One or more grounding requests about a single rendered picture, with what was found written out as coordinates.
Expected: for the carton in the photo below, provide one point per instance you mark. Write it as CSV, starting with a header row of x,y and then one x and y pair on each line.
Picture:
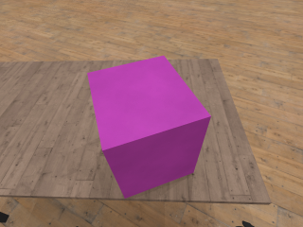
x,y
151,126

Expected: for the table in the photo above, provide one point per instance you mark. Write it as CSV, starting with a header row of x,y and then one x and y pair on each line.
x,y
50,146

